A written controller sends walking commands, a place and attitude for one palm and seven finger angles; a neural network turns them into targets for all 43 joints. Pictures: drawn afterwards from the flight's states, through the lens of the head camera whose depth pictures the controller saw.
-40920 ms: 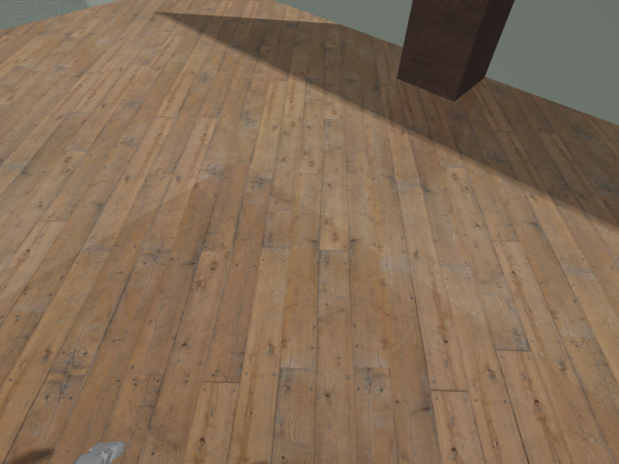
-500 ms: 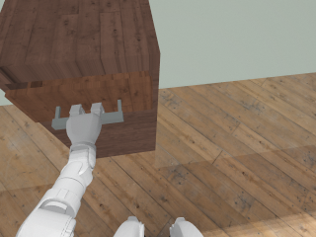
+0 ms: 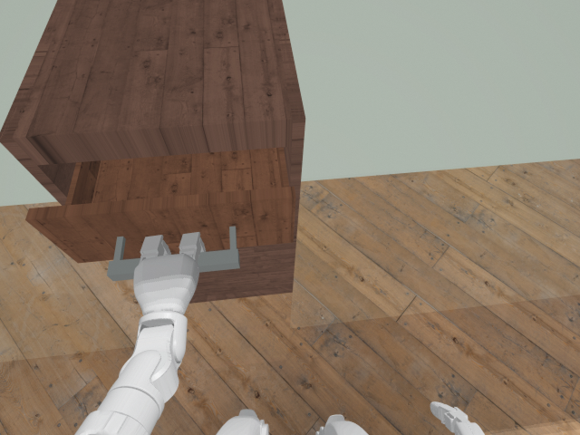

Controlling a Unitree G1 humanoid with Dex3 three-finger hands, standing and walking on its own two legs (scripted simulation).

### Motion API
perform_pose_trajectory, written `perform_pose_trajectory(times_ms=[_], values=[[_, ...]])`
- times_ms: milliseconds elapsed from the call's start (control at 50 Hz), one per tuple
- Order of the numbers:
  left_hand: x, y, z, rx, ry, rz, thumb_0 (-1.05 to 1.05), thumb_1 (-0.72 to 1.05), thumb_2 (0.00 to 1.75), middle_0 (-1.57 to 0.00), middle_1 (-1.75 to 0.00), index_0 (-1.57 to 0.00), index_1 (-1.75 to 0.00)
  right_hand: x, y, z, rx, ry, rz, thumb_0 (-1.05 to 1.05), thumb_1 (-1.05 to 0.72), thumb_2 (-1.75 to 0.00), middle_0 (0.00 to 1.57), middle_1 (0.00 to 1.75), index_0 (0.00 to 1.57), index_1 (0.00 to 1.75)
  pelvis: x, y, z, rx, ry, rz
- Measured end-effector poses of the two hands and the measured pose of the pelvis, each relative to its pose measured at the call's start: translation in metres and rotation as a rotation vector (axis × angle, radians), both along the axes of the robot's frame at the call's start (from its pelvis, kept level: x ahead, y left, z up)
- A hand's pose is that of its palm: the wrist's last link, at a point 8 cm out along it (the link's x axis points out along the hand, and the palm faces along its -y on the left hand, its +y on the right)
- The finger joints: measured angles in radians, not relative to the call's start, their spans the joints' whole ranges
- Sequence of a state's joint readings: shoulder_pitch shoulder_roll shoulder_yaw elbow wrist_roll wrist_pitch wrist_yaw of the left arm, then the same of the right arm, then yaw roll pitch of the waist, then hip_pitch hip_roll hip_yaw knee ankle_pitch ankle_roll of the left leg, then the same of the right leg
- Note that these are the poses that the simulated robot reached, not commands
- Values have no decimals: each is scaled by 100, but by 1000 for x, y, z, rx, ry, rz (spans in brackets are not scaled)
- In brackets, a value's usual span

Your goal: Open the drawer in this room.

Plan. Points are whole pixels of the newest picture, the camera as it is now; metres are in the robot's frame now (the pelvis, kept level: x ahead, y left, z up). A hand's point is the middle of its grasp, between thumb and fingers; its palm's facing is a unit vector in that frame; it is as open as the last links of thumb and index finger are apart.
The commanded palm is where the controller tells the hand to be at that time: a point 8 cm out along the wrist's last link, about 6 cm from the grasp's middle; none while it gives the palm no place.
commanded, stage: pull the drawer open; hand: left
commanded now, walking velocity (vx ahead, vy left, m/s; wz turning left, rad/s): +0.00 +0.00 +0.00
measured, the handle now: (176, 251) +0.39 +0.19 -0.06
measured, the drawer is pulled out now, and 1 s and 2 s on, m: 0.10 0.22 0.30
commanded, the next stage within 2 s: open the thumb to release the handle in 1.96 s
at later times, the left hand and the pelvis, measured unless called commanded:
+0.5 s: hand (179, 327) +0.28 +0.17 -0.07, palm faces -0.05 -0.10 -0.99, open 5.9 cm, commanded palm +0.24 +0.17 -0.02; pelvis -0.01 +0.00 +0.00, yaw +0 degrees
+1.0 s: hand (177, 374) +0.22 +0.16 -0.07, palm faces -0.04 -0.12 -0.99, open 6.0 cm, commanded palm +0.17 +0.16 -0.02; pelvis -0.02 -0.02 -0.01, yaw +1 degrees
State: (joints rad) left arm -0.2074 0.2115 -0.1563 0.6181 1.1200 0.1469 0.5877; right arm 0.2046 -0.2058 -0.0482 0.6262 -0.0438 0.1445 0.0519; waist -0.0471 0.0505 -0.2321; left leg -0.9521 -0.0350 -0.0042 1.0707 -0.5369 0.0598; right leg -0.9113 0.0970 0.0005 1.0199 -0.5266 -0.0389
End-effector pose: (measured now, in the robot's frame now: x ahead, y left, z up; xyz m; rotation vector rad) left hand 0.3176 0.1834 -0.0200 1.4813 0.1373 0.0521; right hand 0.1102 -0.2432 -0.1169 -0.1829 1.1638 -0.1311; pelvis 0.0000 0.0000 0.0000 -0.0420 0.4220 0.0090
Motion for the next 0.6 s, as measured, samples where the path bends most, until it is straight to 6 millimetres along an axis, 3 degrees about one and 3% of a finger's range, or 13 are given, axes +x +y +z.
perform_pose_trajectory(times_ms=[340, 600], values=[[-34, -5, 0, 2, -3, 7, 1, 70, 76, -29, -135, -38, -130, 2, 0, 0, 11, -47, 10, 1, -91, -90, 20, 30, 20, 30, -10, -2, -2, 7, -29, -2], [-71, -9, 0, -15, -3, 11, 2, 70, 75, -28, -135, -38, -129, 19, 1, 3, 25, -109, 45, 1, -91, -90, 20, 30, 20, 30, -13, -7, -4, 14, -49, -1]])
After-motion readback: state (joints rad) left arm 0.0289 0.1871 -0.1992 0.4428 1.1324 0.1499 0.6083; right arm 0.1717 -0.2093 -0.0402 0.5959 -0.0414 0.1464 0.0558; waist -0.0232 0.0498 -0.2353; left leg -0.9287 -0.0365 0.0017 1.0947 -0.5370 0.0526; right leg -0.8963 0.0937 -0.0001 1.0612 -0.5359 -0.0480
